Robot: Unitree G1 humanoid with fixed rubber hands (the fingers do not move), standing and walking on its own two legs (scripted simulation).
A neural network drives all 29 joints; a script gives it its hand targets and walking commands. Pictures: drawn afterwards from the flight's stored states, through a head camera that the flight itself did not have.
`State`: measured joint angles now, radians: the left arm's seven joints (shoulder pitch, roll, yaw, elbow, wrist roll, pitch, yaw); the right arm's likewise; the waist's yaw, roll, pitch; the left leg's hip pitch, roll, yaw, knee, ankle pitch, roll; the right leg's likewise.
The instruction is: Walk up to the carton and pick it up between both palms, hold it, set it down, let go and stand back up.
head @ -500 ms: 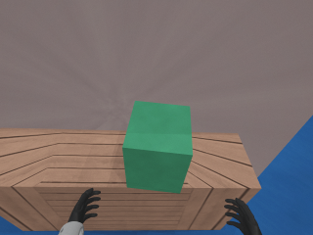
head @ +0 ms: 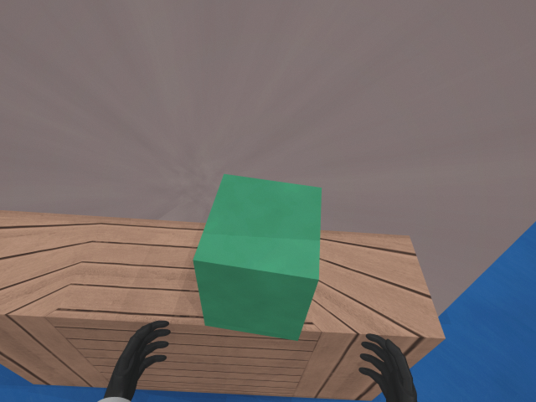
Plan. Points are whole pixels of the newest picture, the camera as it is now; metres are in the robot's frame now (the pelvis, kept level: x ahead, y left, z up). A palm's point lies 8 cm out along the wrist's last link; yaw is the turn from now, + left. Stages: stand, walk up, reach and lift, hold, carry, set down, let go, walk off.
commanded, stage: reach and lift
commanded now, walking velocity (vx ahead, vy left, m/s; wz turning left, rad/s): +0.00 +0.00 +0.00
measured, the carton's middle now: (261, 258) +0.42 +0.04 -0.09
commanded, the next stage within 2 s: none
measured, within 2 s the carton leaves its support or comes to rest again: neither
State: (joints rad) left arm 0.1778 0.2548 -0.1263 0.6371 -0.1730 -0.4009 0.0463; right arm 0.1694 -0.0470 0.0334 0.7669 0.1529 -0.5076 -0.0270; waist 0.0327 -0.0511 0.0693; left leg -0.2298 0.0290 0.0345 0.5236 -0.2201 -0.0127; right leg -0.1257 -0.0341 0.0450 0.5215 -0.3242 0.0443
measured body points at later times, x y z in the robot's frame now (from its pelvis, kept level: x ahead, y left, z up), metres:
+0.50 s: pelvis +0.04 -0.03 +0.00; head +0.05 +0.00 +0.45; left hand +0.25 +0.21 -0.03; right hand +0.26 -0.18 -0.04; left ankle +0.04 +0.13 -0.73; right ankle -0.02 -0.15 -0.73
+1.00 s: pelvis +0.05 +0.00 +0.00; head +0.09 +0.01 +0.45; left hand +0.33 +0.21 -0.01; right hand +0.33 -0.18 -0.01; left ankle +0.04 +0.13 -0.73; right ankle -0.02 -0.15 -0.73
